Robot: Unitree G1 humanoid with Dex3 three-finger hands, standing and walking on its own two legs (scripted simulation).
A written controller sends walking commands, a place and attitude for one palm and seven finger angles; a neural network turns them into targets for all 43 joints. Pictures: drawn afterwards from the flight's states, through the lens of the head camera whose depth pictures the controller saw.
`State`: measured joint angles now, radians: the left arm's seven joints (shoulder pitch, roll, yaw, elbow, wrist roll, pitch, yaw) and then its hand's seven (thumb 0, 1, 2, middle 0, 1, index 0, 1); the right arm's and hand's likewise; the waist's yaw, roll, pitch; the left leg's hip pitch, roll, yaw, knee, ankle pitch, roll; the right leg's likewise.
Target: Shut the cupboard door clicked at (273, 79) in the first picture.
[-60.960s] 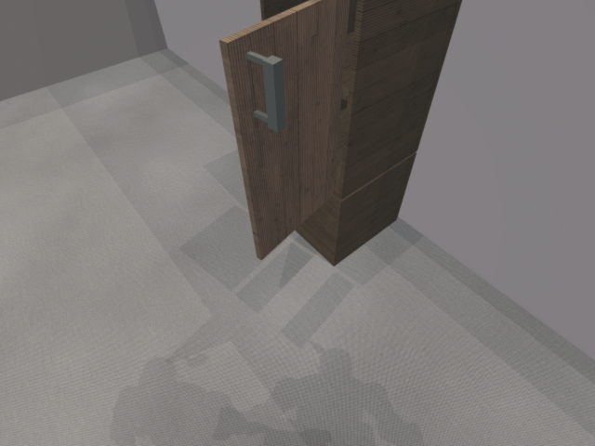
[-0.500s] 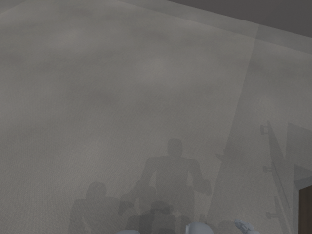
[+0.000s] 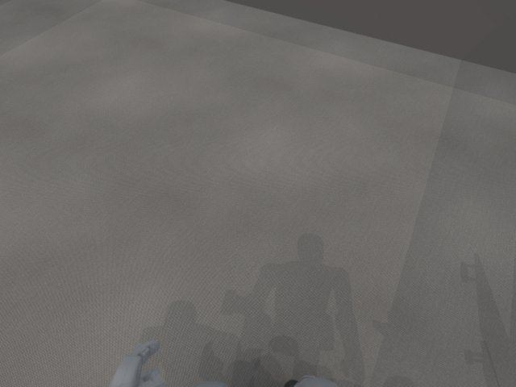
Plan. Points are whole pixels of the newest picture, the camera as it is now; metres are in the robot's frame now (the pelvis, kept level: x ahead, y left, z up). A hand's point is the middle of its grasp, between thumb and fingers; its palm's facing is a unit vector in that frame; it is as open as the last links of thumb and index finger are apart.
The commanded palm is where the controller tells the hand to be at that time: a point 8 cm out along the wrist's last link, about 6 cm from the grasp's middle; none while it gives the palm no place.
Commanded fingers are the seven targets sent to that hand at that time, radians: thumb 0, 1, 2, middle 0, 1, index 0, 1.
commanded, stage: turn to face it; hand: left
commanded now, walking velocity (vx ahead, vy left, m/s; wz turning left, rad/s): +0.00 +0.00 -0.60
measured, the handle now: out of the picture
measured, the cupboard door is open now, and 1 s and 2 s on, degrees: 24 24 24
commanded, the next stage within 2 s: none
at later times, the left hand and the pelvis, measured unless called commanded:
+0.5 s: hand (140, 357) +0.19 +0.22 -0.16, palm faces -0.17 -0.96 -0.20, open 7.4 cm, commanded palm none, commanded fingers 0.00 0.90 0.90 -0.20 -0.30 -0.20 -0.30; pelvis +0.09 +0.03 +0.01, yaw -16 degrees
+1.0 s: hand (193, 289) +0.31 +0.14 -0.18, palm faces -0.52 -0.83 -0.20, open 7.4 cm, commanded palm none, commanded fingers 0.00 0.90 0.90 -0.20 -0.30 -0.20 -0.30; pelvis +0.13 +0.03 -0.01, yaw -33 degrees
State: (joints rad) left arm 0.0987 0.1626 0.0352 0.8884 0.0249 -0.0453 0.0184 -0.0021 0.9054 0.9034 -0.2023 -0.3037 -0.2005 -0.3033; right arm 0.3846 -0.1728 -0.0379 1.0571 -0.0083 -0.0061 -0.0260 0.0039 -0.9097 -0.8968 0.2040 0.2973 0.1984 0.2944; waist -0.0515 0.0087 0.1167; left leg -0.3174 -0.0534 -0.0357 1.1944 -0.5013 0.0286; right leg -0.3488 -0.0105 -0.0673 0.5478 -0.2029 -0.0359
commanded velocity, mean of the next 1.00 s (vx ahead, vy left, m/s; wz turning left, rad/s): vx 0.00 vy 0.00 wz -0.60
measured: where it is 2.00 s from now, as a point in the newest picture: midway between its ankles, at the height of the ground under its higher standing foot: outside the picture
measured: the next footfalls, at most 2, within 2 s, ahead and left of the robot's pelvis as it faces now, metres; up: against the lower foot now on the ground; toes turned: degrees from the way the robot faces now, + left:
left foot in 0.26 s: +0.14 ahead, +0.13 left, +0.00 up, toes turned -5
right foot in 0.64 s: +0.09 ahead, -0.12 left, +0.00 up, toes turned -27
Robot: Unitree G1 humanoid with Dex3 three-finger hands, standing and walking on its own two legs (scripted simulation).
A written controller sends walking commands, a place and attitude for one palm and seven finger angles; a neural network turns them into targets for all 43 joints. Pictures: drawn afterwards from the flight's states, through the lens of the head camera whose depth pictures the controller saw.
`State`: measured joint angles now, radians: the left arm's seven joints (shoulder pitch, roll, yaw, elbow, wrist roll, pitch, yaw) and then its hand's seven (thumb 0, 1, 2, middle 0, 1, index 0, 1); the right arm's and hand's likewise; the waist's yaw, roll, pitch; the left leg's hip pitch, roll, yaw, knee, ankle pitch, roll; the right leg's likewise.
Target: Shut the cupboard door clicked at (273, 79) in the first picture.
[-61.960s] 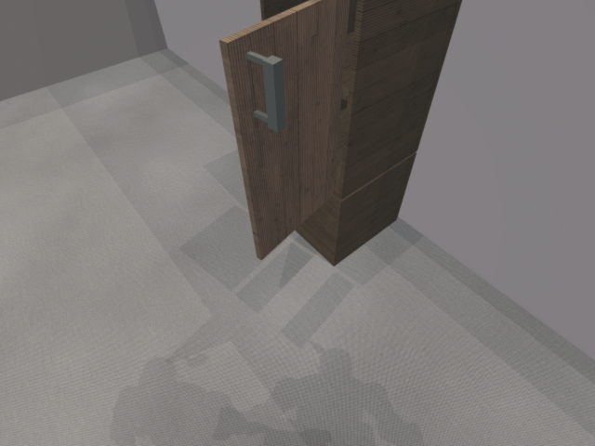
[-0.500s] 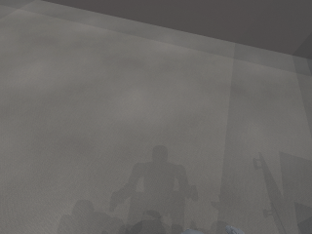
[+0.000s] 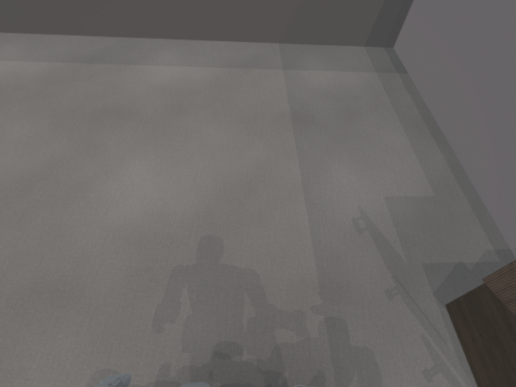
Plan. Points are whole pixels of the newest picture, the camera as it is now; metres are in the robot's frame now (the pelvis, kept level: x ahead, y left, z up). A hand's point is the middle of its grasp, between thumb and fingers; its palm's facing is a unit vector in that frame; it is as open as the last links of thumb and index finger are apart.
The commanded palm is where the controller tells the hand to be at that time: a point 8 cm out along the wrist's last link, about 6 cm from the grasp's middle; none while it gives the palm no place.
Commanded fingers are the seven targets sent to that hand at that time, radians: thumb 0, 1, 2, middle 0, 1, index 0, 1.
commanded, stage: turn to face it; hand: left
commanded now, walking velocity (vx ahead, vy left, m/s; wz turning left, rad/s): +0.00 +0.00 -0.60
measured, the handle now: out of the picture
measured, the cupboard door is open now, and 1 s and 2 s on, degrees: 24 24 24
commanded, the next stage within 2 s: take the last steps up to it in 1.68 s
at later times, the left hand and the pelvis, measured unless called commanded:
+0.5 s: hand (177, 366) +0.17 +0.14 -0.14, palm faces -0.28 -0.92 -0.28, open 7.4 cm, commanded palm none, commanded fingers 0.00 0.90 0.90 -0.20 -0.30 -0.20 -0.30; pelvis +0.01 -0.03 +0.01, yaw -17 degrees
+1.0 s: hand (205, 316) +0.25 +0.11 -0.15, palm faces -0.53 -0.82 -0.23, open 7.4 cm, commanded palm none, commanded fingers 0.00 0.90 0.90 -0.20 -0.30 -0.20 -0.30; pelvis +0.05 -0.02 +0.01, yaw -34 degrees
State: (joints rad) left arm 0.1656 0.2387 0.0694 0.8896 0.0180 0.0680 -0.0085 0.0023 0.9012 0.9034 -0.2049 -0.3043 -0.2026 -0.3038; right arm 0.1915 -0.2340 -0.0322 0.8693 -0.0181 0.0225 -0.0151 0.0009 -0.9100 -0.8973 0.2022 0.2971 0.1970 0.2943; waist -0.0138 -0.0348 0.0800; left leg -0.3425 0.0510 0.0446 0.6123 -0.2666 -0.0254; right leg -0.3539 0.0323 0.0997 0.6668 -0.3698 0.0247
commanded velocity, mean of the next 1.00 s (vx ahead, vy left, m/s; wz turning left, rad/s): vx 0.00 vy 0.00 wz -0.60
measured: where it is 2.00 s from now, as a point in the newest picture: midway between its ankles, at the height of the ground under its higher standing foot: outside the picture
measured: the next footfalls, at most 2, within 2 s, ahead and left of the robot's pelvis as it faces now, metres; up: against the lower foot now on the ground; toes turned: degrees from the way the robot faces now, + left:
right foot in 0.34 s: +0.01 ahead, -0.14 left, +0.00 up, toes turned -17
left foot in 0.70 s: +0.13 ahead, +0.08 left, +0.00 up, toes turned -21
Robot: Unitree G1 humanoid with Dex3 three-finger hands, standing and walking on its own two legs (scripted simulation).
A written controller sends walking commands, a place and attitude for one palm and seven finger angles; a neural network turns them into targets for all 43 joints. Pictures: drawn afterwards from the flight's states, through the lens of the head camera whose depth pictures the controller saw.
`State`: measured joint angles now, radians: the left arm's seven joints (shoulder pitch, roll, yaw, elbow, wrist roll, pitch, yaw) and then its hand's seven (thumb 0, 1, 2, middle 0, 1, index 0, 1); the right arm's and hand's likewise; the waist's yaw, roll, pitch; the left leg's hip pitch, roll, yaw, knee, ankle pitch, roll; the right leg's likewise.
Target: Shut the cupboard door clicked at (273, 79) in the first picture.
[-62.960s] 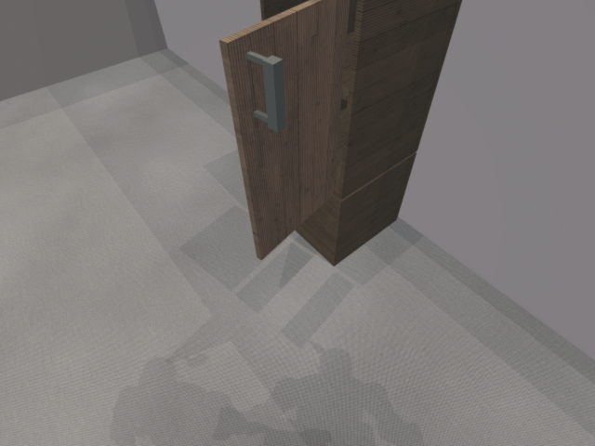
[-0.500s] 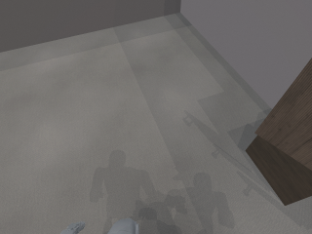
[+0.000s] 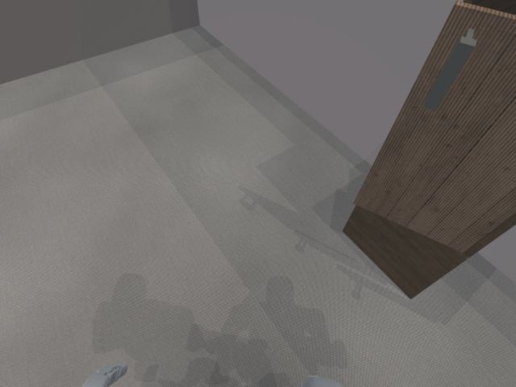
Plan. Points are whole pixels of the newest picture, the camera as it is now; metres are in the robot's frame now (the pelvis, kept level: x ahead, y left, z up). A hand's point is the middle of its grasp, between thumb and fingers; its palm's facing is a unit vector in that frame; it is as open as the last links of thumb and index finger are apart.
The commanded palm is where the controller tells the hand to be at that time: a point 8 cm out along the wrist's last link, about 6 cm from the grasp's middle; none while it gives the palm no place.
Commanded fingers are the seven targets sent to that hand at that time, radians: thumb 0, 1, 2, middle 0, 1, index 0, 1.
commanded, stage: turn to face it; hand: left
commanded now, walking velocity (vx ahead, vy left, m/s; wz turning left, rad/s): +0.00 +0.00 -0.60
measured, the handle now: (449, 70) +0.62 -0.30 +0.16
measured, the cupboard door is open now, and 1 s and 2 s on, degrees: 24 24 24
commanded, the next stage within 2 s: take the last steps up to it in 0.68 s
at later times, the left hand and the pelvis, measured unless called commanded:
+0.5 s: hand (166, 375) +0.15 +0.17 -0.18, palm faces -0.21 -0.96 -0.20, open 7.4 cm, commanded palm none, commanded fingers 0.00 0.90 0.90 -0.20 -0.30 -0.20 -0.30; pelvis +0.04 +0.00 -0.01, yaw -15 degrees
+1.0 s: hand (198, 346) +0.20 +0.12 -0.16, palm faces -0.39 -0.89 -0.24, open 7.4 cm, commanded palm none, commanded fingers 0.00 0.90 0.90 -0.20 -0.30 -0.20 -0.30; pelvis +0.05 -0.03 +0.00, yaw -24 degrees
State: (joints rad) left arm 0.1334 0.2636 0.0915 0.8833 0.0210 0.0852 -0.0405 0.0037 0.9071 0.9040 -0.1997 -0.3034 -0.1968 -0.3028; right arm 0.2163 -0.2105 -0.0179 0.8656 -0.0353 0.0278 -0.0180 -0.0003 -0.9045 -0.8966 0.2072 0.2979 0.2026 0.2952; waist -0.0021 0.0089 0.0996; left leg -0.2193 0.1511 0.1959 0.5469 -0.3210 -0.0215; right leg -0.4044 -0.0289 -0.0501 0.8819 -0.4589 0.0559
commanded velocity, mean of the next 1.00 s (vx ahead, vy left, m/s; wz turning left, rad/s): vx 0.06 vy -0.04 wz -0.36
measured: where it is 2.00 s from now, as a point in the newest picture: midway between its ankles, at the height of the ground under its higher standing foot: outside the picture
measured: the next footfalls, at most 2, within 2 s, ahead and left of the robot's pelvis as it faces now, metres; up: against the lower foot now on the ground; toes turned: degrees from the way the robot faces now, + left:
right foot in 0.08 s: +0.04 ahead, -0.14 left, +0.00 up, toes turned -8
left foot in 0.50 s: +0.12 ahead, +0.10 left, +0.00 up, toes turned -13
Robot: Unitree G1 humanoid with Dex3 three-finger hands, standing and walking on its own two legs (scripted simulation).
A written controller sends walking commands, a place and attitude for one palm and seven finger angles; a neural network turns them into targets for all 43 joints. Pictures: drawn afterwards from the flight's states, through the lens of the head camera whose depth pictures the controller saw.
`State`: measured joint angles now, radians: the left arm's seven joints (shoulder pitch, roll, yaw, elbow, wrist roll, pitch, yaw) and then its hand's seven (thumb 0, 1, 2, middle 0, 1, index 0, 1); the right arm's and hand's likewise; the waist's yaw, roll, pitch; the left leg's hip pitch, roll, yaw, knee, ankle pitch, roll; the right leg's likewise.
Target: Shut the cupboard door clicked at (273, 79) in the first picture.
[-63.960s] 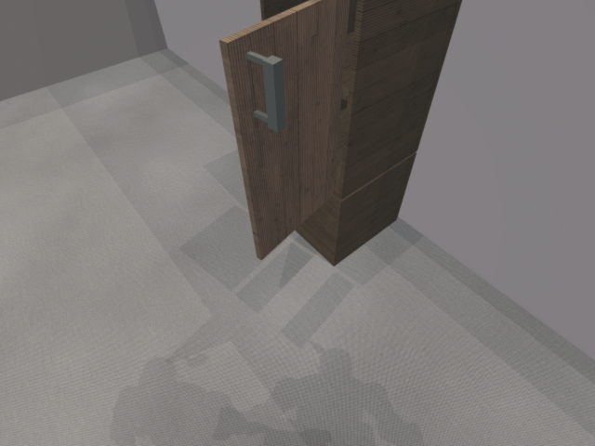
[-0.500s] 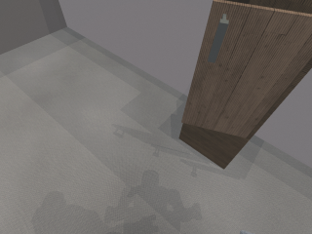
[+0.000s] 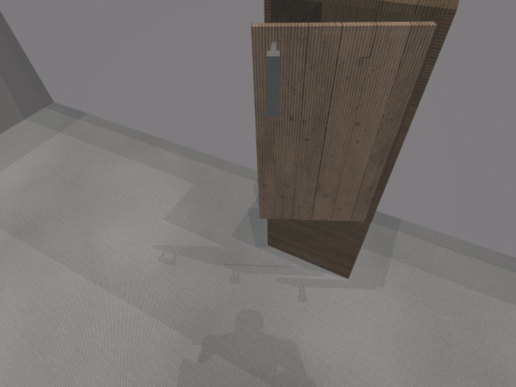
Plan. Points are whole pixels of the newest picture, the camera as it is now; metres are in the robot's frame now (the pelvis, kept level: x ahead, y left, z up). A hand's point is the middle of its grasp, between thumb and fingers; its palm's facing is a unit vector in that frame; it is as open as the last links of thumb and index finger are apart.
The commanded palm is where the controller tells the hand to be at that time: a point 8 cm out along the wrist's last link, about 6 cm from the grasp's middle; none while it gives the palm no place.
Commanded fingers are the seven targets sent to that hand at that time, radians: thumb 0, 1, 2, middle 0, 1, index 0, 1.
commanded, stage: take the last steps up to it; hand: left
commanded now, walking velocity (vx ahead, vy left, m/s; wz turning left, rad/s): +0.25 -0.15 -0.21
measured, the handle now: (273, 80) +0.64 -0.01 +0.16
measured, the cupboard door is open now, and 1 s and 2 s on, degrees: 24 24 24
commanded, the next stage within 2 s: come to a stop and stand still in 0.44 s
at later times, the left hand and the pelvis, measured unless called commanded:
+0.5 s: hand (180, 361) +0.20 +0.16 -0.16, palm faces -0.09 -0.98 -0.18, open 7.4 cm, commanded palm none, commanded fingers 0.00 0.90 0.90 -0.20 -0.30 -0.20 -0.30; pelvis +0.12 -0.03 +0.01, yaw -6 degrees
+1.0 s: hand (221, 321) +0.28 +0.09 -0.16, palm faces -0.06 -0.97 -0.25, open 7.3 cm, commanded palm none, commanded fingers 0.00 0.90 0.90 -0.20 -0.30 -0.20 -0.30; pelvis +0.17 -0.09 +0.01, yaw -5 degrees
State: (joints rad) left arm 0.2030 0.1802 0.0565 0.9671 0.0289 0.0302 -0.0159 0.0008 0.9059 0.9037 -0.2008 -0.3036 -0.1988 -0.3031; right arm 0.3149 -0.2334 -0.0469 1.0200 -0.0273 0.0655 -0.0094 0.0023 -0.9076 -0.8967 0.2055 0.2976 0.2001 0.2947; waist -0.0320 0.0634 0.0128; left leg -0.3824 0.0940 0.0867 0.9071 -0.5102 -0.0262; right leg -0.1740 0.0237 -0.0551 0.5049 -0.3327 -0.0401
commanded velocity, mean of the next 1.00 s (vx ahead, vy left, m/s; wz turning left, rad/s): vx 0.00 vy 0.00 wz -0.07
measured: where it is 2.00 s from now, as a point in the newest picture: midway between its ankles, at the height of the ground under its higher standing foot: outside the picture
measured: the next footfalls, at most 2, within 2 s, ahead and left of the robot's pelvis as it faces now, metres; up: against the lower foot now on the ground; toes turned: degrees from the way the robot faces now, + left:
left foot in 0.26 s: +0.16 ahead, +0.11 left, +0.00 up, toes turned +6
right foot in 0.64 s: +0.26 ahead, -0.23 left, +0.00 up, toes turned -12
